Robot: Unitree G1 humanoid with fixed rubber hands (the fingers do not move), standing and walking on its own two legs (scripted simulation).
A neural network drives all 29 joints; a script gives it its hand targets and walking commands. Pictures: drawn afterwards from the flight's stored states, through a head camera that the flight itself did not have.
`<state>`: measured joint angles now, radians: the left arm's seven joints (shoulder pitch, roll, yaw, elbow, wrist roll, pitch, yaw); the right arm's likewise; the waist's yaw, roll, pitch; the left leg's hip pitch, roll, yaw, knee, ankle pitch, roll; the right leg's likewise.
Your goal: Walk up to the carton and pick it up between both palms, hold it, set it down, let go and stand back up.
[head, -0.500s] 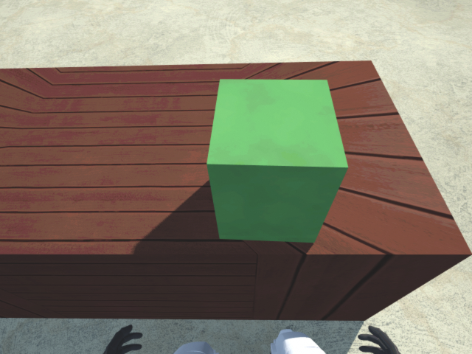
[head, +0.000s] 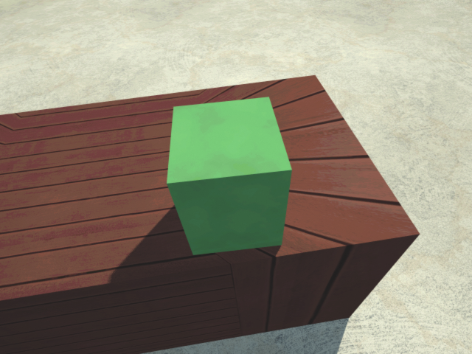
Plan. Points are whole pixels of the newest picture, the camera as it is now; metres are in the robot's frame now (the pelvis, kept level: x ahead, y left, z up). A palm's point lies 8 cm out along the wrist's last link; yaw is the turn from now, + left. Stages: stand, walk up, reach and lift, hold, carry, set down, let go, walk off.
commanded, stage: walk up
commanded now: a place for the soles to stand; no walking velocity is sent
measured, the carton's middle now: (229, 178) +0.45 +0.04 +0.01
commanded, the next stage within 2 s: none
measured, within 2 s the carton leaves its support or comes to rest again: neither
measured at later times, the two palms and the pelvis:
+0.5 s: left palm out of the picture +0.05 +0.26 -0.12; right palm out of the picture +0.01 -0.25 -0.15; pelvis -0.04 +0.01 -0.01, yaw -6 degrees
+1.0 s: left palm out of the picture +0.03 +0.23 -0.13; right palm out of the picture -0.06 -0.24 -0.13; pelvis -0.03 +0.00 +0.01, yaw -1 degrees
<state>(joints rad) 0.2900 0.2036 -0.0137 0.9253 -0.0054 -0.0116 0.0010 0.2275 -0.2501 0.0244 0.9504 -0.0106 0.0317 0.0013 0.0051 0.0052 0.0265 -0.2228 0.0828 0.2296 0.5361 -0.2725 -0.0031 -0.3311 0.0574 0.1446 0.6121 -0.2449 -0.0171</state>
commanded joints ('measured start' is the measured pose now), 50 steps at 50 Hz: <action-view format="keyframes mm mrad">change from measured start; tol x32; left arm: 1 9 176 44 -64 -4 -21 14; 50 -73 150 13 54 5 -6 26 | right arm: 1 -11 -108 -26 -64 -2 -24 -7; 50 130 -96 -33 80 3 -55 -15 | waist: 1 -10 -84 5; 50 -29 13 14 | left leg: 1 124 28 -136 -85 -150 59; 17 -59 413 -388 -294 9 288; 27 -2 -4 -172 114 -244 11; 50 -7 20 -296 -116 85 54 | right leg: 1 -175 -101 220 -230 -99 -55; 8 -93 -129 225 -110 383 -93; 13 -177 -116 253 -130 128 -88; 18 -148 -34 -56 542 -339 32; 24 160 -57 -95 -131 -45 -4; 27 -181 -286 301 -387 -370 -142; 50 54 -169 -58 -272 -93 -47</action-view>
